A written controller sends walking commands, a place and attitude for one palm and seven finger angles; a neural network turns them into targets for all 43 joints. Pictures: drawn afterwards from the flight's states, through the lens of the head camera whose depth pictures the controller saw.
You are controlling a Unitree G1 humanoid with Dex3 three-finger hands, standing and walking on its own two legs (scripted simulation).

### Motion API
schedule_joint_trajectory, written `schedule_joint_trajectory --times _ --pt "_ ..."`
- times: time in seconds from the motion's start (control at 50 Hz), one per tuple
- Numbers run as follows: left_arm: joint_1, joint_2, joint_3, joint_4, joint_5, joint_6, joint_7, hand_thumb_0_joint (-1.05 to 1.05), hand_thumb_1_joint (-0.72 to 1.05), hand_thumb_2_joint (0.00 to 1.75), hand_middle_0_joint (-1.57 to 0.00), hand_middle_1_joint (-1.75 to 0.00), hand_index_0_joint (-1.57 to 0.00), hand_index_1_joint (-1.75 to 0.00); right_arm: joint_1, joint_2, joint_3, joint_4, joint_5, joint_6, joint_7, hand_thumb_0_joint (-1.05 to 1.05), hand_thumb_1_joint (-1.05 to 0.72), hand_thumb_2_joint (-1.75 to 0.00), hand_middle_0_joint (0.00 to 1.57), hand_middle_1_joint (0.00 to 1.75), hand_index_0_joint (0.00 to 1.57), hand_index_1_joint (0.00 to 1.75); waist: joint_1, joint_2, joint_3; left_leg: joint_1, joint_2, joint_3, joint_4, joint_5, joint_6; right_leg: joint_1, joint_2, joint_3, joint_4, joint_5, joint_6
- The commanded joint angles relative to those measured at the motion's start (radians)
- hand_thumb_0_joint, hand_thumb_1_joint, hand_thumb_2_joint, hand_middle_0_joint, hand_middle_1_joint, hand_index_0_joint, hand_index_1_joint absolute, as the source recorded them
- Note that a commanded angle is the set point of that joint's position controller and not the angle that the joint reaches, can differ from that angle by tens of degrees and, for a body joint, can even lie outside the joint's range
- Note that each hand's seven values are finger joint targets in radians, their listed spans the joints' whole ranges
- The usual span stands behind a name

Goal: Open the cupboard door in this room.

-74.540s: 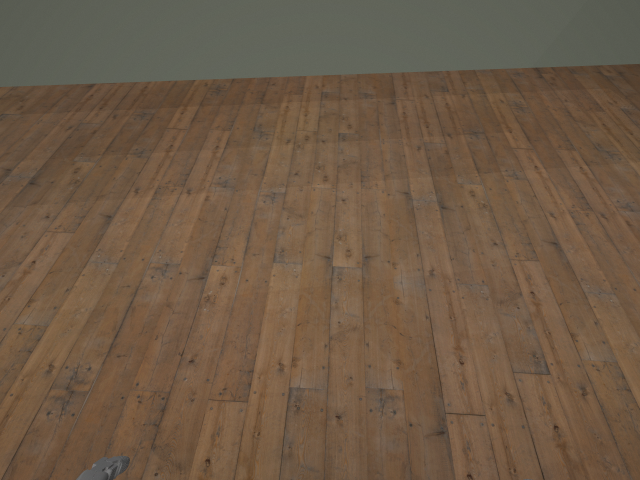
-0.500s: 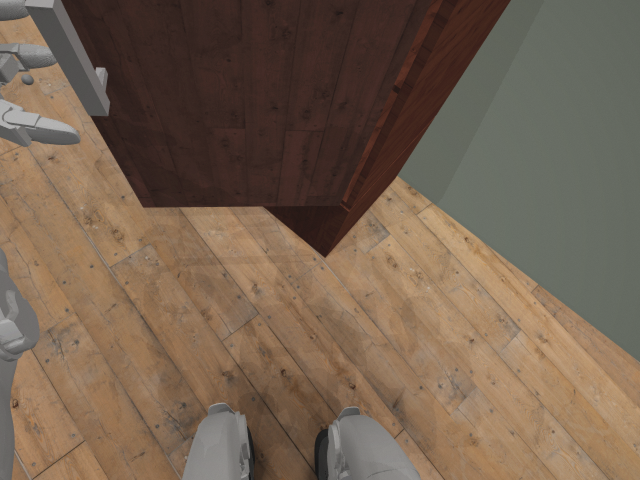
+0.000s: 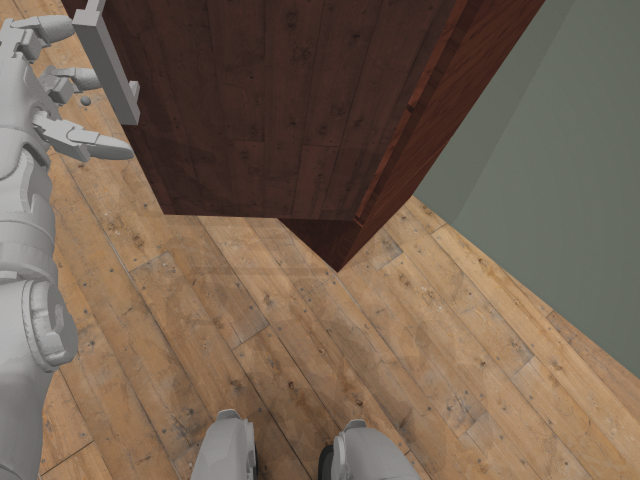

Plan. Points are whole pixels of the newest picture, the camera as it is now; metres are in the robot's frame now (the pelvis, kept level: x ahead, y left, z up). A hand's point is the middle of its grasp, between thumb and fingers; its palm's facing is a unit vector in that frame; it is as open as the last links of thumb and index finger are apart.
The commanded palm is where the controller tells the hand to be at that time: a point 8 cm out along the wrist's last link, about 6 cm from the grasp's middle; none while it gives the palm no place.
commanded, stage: slide the fingers in behind the handle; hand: left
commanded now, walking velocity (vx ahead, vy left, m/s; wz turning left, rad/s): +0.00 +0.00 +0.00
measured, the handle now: (114, 62) +0.58 +0.22 +0.09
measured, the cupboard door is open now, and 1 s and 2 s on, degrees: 44 43 43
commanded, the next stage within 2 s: move the hooked fingers beside the handle in 0.48 s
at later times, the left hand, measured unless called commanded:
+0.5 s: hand (90, 100) +0.53 +0.24 +0.08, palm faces +0.07 -1.00 -0.01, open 15.5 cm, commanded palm +0.52 +0.22 +0.08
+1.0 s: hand (85, 97) +0.53 +0.24 +0.08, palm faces +0.05 -1.00 -0.01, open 15.3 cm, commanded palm +0.52 +0.25 +0.08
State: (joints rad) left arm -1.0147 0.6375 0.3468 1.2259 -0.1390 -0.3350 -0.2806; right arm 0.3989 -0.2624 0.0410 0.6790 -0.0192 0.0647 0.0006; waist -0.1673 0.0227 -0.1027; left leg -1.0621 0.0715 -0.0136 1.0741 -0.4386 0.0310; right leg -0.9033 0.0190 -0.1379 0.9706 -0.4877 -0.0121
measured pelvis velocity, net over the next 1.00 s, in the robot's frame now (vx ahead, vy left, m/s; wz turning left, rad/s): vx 0.00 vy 0.00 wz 0.00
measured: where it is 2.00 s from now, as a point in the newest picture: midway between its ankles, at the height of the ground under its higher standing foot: outside the picture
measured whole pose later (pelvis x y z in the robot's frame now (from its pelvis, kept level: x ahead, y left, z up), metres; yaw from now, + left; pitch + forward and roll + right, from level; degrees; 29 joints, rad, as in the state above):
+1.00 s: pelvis +0.00 +0.00 +0.00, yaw +0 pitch +25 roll -6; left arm -1.03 0.66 0.37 1.25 -0.13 -0.36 -0.30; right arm 0.40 -0.26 0.05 0.68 -0.01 0.06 0.00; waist -0.18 0.03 -0.10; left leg -1.07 0.07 -0.01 1.08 -0.44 0.03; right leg -0.91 0.02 -0.13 0.98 -0.49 -0.01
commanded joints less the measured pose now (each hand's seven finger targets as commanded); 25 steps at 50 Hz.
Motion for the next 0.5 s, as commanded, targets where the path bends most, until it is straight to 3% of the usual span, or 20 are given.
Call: schedule_joint_trajectory --times 0.0,0.04,0.06,0.14,0.16,0.22,0.28,0.34,0.36,0.4,0.44,0.48 --pt "-0.538 0.029 -0.094 -0.263 0.029 -0.1 -0.072 0.0 -0.5 0.3 -0.3 -1.2 -0.3 -1.2 0.207 -0.202 -0.075 -0.009 -0.003 -0.013 -0.008 0.0 -0.9 -0.9 0.2 0.3 0.2 0.3 -0.1 0.27 -0.494 0.728 -0.013 -0.122 -0.081 0.473 -0.01 -0.12 0.062 0.058 -0.103 0.292 -0.021" --pt "-0.541 -0.007 -0.111 -0.259 0.02 -0.104 -0.067 0.0 -0.5 0.3 -0.3 -1.2 -0.3 -1.2 0.207 -0.198 -0.073 -0.008 -0.005 -0.02 -0.006 0.0 -0.9 -0.9 0.2 0.3 0.2 0.3 -0.107 0.253 -0.48 0.723 -0.015 -0.123 -0.079 0.472 -0.006 -0.121 0.062 0.056 -0.104 0.293 -0.02" --pt "-0.565 0.027 -0.095 -0.269 0.028 -0.108 -0.063 0.0 -0.5 0.3 -0.3 -1.2 -0.3 -1.2 0.206 -0.204 -0.076 -0.002 -0.005 -0.018 -0.007 0.0 -0.9 -0.9 0.2 0.3 0.2 0.3 -0.105 0.259 -0.496 0.725 -0.013 -0.124 -0.079 0.465 -0.009 -0.122 0.06 0.059 -0.1 0.292 -0.018" --pt "-0.574 -0.02 -0.128 -0.28 0.028 -0.116 -0.054 0.0 -0.5 0.3 -0.3 -1.2 -0.3 -1.2 0.205 -0.197 -0.077 0.001 -0.007 -0.024 -0.003 0.0 -0.9 -0.9 0.2 0.3 0.2 0.3 -0.107 0.274 -0.502 0.737 -0.017 -0.126 -0.076 0.483 -0.008 -0.124 0.06 0.058 -0.098 0.298 -0.022" --pt "-0.567 0.016 -0.1 -0.27 0.033 -0.117 -0.051 0.0 -0.5 0.3 -0.3 -1.2 -0.3 -1.2 0.206 -0.202 -0.079 0.006 -0.005 -0.023 -0.003 0.0 -0.9 -0.9 0.2 0.3 0.2 0.3 -0.099 0.27 -0.51 0.739 -0.014 -0.126 -0.076 0.477 -0.011 -0.122 0.06 0.059 -0.097 0.295 -0.021" --pt "-0.565 -0.008 -0.122 -0.227 0.037 -0.104 -0.051 0.0 -0.5 0.3 -0.3 -1.2 -0.3 -1.2 0.198 -0.199 -0.075 0.005 -0.001 -0.024 -0.004 0.0 -0.9 -0.9 0.2 0.3 0.2 0.3 -0.113 0.23 -0.471 0.684 -0.021 -0.117 -0.075 0.43 -0.003 -0.114 0.06 0.062 -0.103 0.288 -0.019" --pt "-0.594 0.019 -0.109 -0.243 0.039 -0.111 -0.054 0.0 -0.5 0.3 -0.3 -1.2 -0.3 -1.2 0.203 -0.202 -0.075 0.01 -0.003 -0.027 -0.007 0.0 -0.9 -0.9 0.2 0.3 0.2 0.3 -0.107 0.271 -0.497 0.709 -0.018 -0.123 -0.072 0.451 -0.007 -0.125 0.059 0.062 -0.094 0.289 -0.022" --pt "-0.566 0.008 -0.109 -0.219 0.029 -0.104 -0.06 0.0 -0.5 0.3 -0.3 -1.2 -0.3 -1.2 0.204 -0.201 -0.071 0.005 -0.003 -0.029 -0.007 0.0 -0.9 -0.9 0.2 0.3 0.2 0.3 -0.111 0.24 -0.485 0.687 -0.022 -0.119 -0.069 0.45 -0.002 -0.113 0.06 0.062 -0.096 0.296 -0.021" --pt "-0.574 0.047 -0.081 -0.212 0.032 -0.102 -0.06 0.0 -0.5 0.3 -0.3 -1.2 -0.3 -1.2 0.204 -0.206 -0.071 0.008 -0.002 -0.027 -0.009 0.0 -0.9 -0.9 0.2 0.3 0.2 0.3 -0.105 0.238 -0.486 0.677 -0.019 -0.119 -0.069 0.44 -0.003 -0.112 0.059 0.064 -0.094 0.292 -0.02" --pt "-0.586 0.014 -0.111 -0.227 0.034 -0.1 -0.064 0.0 -0.5 0.3 -0.3 -1.2 -0.3 -1.2 0.204 -0.202 -0.073 0.005 -0.001 -0.028 -0.008 0.0 -0.9 -0.9 0.2 0.3 0.2 0.3 -0.113 0.252 -0.491 0.687 -0.02 -0.118 -0.068 0.441 -0.002 -0.123 0.059 0.064 -0.094 0.29 -0.02" --pt "-0.588 -0.011 -0.127 -0.263 0.027 -0.11 -0.067 0.0 -0.5 0.3 -0.3 -1.2 -0.3 -1.2 0.208 -0.197 -0.076 0.004 -0.004 -0.032 -0.007 0.0 -0.9 -0.9 0.2 0.3 0.2 0.3 -0.104 0.291 -0.52 0.739 -0.017 -0.13 -0.07 0.489 -0.009 -0.136 0.059 0.058 -0.086 0.291 -0.024" --pt "-0.563 0.006 -0.109 -0.245 0.03 -0.104 -0.064 0.0 -0.5 0.3 -0.3 -1.2 -0.3 -1.2 0.208 -0.2 -0.077 0.006 -0.005 -0.029 -0.002 0.0 -0.9 -0.9 0.2 0.3 0.2 0.3 -0.097 0.283 -0.526 0.736 -0.016 -0.128 -0.063 0.494 -0.01 -0.133 0.06 0.059 -0.088 0.301 -0.023"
